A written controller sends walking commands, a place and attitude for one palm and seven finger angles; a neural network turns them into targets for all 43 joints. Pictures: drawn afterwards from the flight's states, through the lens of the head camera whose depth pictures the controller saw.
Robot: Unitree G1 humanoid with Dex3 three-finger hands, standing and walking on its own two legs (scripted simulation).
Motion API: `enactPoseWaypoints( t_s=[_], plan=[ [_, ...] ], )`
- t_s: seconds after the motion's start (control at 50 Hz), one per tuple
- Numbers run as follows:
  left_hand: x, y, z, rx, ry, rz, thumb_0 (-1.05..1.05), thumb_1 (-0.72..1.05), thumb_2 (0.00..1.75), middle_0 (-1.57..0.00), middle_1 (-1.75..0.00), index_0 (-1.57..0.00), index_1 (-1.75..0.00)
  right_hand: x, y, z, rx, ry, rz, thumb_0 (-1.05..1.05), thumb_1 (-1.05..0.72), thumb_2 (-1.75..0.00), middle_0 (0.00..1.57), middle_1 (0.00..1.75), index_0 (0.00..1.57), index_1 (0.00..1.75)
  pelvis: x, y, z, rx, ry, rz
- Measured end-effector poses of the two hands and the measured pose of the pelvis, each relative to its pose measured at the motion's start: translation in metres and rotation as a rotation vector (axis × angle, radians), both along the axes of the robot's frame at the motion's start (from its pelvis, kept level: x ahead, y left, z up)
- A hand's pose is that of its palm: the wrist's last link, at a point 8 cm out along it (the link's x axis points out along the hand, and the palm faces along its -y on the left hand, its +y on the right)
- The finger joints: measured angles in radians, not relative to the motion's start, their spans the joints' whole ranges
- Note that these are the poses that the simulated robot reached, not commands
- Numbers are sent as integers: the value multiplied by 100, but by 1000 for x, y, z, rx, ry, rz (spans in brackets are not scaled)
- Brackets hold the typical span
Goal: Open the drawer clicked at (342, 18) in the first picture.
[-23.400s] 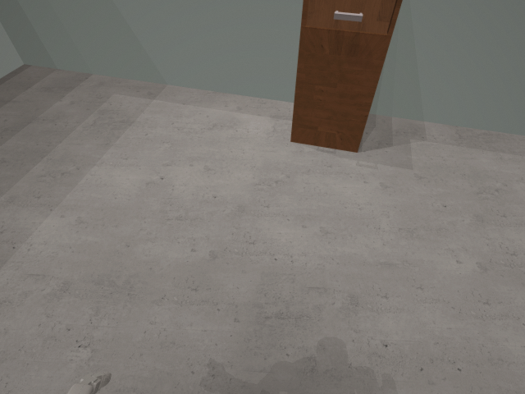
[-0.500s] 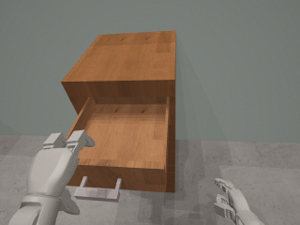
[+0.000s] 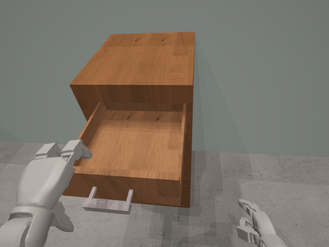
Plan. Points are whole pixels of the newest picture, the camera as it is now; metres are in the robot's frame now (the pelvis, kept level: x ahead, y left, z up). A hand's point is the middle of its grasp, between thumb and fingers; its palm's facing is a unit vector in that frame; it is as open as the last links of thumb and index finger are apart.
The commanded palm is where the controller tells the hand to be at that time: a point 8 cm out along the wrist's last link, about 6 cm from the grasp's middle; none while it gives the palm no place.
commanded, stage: draw the hand back to the body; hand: left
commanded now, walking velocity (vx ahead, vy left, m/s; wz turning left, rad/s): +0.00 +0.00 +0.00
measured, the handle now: (109, 198) +0.23 +0.20 -0.02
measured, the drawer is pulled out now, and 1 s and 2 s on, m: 0.28 0.28 0.28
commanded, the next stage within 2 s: step back with the hand held close in 1.32 s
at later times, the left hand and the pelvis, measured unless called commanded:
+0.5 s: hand (71, 184) +0.18 +0.22 +0.14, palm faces +0.32 -0.85 -0.42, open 13.5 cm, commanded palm +0.14 +0.26 +0.18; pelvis +0.02 +0.01 +0.00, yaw +2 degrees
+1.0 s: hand (59, 173) +0.19 +0.24 +0.16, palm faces +0.41 -0.81 -0.42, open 9.7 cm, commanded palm +0.14 +0.28 +0.18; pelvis +0.02 -0.01 +0.00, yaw +3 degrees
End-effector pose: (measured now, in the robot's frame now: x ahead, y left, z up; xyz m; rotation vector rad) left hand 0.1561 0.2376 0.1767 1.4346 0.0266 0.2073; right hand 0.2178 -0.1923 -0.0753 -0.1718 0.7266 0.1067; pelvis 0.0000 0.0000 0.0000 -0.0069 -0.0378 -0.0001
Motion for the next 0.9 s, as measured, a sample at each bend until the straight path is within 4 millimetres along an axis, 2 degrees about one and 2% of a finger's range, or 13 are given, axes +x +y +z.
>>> enactPoseWaypoints(
  t_s=[0.16, 0.34, 0.38, 0.42, 0.46, 0.52, 0.66, 0.76, 0.9],
  plan=[
    [-3, -3, -4, 4, 56, -49, -1, -49, 30, -32, -120, -32, -120, -1, -6, 1, -23, -5, -14, 1, -91, -90, 20, 30, 20, 30, 3, 3, 0, 0, 14, -4],
    [-13, 16, 2, 25, 23, -11, -1, -49, 30, -32, -120, -32, -120, 6, -5, 0, -42, -3, -16, 1, -91, -90, 20, 30, 20, 30, 7, 7, -1, -7, 29, 4],
    [-14, 22, -3, -350, -45, -3, -1, -49, 30, -32, -120, -32, -119, 7, -2, 3, -34, -41, -36, 1, -91, -90, 20, 30, 20, 30, 7, 8, -1, -7, 10, 18],
    [-13, 24, -13, -650, -119, 17, -1, -47, 31, -32, -119, -32, -118, 5, 2, 7, -26, -88, -58, 1, -91, -90, 20, 30, 20, 30, 8, 8, -1, -5, -4, 23],
    [-12, 23, -19, -842, -183, 23, -1, -44, 32, -31, -117, -31, -117, 2, 6, 10, -31, -118, -66, 1, -91, -90, 20, 30, 20, 30, 11, 8, 0, -3, -10, 29],
    [-10, 19, -14, -975, -281, -17, -1, -38, 35, -31, -114, -31, -113, -4, 11, 14, -46, -138, -56, 1, -91, -90, 20, 30, 20, 30, 17, 6, 0, -2, -13, 40],
    [2, 25, 14, -961, -406, -98, -1, -19, 43, -29, -101, -29, -100, -8, 11, 7, -33, -123, -47, 1, -90, -90, 20, 30, 20, 30, 23, 6, 2, -2, -16, 47],
    [6, 31, 9, -952, -364, -56, -1, -2, 50, -28, -90, -27, -89, -10, 3, 0, -25, -81, -74, 1, -90, -90, 20, 30, 20, 30, 23, 4, 3, 0, 1, 40],
    [-2, 30, 1, -944, -313, 1, -1, 21, 61, -26, -74, -26, -74, -9, -13, -3, -46, -63, -101, 1, -90, -90, 20, 30, 20, 30, 24, -1, 3, 1, 13, 45]
  ],
)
